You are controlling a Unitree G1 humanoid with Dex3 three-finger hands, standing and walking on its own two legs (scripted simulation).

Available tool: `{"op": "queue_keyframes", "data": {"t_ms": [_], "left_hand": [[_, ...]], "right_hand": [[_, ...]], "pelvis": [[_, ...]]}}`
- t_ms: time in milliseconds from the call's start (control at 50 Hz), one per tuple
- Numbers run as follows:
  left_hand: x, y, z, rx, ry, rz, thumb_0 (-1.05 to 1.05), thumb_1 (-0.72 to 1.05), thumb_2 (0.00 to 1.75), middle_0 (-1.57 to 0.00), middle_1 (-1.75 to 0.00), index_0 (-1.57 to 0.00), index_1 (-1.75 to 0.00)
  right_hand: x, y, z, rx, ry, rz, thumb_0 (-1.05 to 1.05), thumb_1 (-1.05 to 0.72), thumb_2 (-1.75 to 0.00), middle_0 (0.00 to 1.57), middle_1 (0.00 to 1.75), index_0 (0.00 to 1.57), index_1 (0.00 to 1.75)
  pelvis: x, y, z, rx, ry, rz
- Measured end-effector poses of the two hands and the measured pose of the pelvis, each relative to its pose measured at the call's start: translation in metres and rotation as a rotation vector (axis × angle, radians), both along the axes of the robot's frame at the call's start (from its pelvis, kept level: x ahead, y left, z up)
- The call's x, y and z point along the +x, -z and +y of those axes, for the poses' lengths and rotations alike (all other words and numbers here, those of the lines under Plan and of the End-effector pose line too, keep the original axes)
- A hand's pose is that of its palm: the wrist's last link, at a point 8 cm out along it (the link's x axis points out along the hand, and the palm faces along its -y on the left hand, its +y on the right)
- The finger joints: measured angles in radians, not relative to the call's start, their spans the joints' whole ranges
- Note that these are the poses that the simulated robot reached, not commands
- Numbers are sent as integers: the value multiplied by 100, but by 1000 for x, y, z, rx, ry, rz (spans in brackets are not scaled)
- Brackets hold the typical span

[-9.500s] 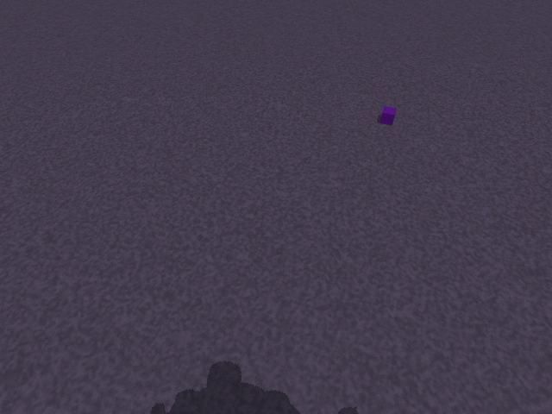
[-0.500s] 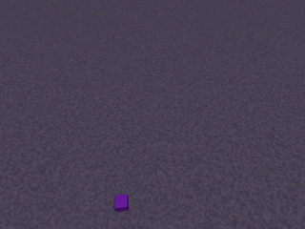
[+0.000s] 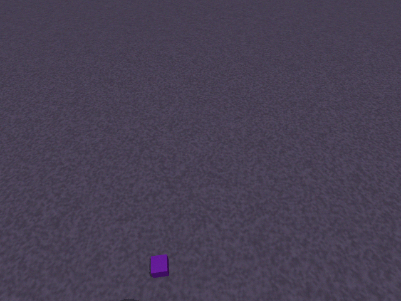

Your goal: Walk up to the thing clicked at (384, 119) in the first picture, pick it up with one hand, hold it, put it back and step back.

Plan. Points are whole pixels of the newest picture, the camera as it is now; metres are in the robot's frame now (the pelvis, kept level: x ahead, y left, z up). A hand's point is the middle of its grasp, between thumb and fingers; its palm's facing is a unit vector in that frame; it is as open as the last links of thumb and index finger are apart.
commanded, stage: stand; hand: left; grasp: from above
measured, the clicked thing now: (160, 266) +0.42 +0.22 -0.75
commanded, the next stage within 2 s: rise first in 0.32 s
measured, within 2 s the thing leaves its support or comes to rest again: neither
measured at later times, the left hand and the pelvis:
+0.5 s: hand out of the picture +0.10 +0.25 -0.15, palm faces +0.02 -0.94 -0.35, open 7.5 cm; pelvis +0.00 +0.00 +0.00, yaw +1 degrees
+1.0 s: hand out of the picture +0.13 +0.26 -0.22, palm faces -0.13 -0.88 -0.45, open 13.6 cm; pelvis -0.01 +0.01 -0.07, yaw +1 degrees
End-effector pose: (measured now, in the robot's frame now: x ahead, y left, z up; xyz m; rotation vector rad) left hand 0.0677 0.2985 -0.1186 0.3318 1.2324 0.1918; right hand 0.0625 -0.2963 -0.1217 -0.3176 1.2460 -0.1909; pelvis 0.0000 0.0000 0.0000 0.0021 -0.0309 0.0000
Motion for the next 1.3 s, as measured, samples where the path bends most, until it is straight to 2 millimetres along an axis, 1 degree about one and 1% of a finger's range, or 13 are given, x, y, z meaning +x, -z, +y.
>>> {"op": "queue_keyframes", "data": {"t_ms": [440,500,560,620,680,740,800,860,920,1000,1080,1220,1300], "left_hand": [[7,-2,0,5,-1,-2,1,90,90,-20,-30,-20,-30],[23,-2,-5,-2,-34,-79,1,86,91,-21,-34,-20,-34],[45,2,-7,-16,-34,-111,1,76,92,-21,-42,-20,-43],[67,8,-5,-14,23,-121,1,61,92,-20,-54,-19,-55],[79,12,-2,5,64,-131,1,43,92,-18,-68,-18,-67],[81,14,0,38,84,-126,1,22,92,-16,-79,-17,-78],[76,19,3,65,92,-99,0,1,92,-14,-88,-15,-86],[70,29,4,78,100,-72,0,-18,93,-13,-93,-14,-92],[65,42,5,80,108,-73,0,-31,94,-13,-97,-13,-96],[62,57,4,98,150,-99,0,-42,94,-13,-98,-13,-98],[58,67,4,129,185,-106,0,-47,94,-14,-98,-14,-99],[51,77,4,164,223,-94,0,-49,92,-16,-97,-16,-98],[54,96,8,202,280,-73,0,-49,91,-17,-97,-16,-97]], "right_hand": [[8,1,0,4,-1,-3,1,-90,-90,20,30,21,30],[14,0,6,7,2,-76,1,-92,-90,20,30,21,30],[17,3,16,25,-3,-112,1,-93,-91,20,30,20,30],[18,6,26,42,3,-134,1,-94,-91,20,30,20,30],[15,10,33,57,19,-152,1,-94,-91,20,30,21,30],[14,13,39,68,28,-164,1,-93,-90,20,30,21,30],[18,17,43,75,28,-188,1,-92,-90,20,30,21,30],[26,21,45,72,16,-227,1,-91,-90,20,30,21,30],[36,28,46,62,-7,-264,1,-91,-90,20,30,21,30],[50,39,48,48,-36,-306,1,-90,-90,20,30,21,30],[64,49,53,47,-58,-342,1,-90,-90,20,30,21,30],[81,61,65,65,-88,-409,1,-92,-90,20,30,21,30],[86,74,68,65,-117,-441,1,-92,-90,20,30,21,30]], "pelvis": [[5,0,-1,2,-1,2],[1,3,-1,1,-19,34],[-6,7,-1,-1,-23,69],[-10,13,-2,-2,-21,116],[-10,19,-2,-1,-14,148],[-8,23,1,-3,-12,165],[-7,29,4,-6,-13,183],[-8,38,7,-9,-11,208],[-10,50,10,-11,-11,240],[-12,68,11,-14,-10,279],[-14,81,12,-20,-11,306],[-17,98,13,-31,-16,343],[-22,114,13,-34,-18,381]]}}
